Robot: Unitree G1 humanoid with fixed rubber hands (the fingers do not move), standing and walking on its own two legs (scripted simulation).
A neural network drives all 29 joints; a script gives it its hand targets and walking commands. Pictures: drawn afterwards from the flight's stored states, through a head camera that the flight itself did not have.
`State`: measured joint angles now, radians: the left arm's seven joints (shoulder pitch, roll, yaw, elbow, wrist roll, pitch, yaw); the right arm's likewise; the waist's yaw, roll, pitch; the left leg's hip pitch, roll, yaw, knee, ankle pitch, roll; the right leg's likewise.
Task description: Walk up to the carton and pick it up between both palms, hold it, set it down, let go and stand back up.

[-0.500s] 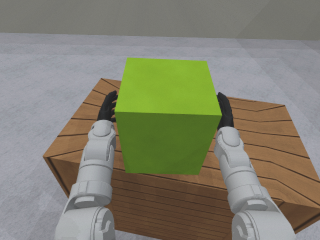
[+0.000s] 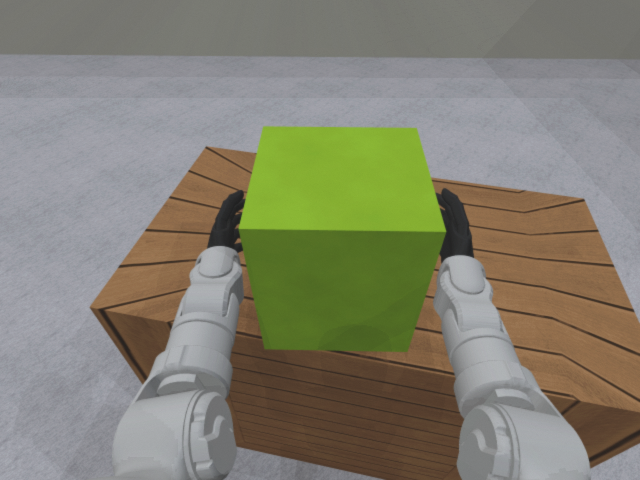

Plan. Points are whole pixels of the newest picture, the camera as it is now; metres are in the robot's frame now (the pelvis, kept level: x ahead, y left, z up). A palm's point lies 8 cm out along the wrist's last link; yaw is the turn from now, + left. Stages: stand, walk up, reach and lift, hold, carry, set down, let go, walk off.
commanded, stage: set down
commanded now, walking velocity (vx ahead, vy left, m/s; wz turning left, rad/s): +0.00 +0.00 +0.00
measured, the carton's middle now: (337, 242) +0.43 +0.01 +0.07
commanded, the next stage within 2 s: none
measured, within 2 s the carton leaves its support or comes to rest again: rests again in 1.18 s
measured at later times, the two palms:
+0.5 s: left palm (229, 252) +0.41 +0.16 +0.06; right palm (445, 255) +0.40 -0.14 +0.08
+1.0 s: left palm (234, 265) +0.41 +0.16 +0.03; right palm (441, 268) +0.41 -0.14 +0.05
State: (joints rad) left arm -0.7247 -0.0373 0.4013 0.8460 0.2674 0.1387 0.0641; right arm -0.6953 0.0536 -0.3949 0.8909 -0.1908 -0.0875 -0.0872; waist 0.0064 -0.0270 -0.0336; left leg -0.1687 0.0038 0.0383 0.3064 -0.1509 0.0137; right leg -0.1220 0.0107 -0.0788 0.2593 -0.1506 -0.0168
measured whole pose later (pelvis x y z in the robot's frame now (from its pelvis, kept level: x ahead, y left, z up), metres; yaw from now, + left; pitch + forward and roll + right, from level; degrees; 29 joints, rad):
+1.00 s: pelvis +0.01 +0.01 +0.00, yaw -1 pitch +11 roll -1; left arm -0.77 0.00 0.40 1.14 0.22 -0.14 0.09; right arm -0.70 0.08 -0.56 0.99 -0.35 -0.25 -0.06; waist 0.01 0.00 -0.11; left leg -0.39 0.01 0.05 0.37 -0.18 0.02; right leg -0.33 0.02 -0.07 0.28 -0.15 -0.01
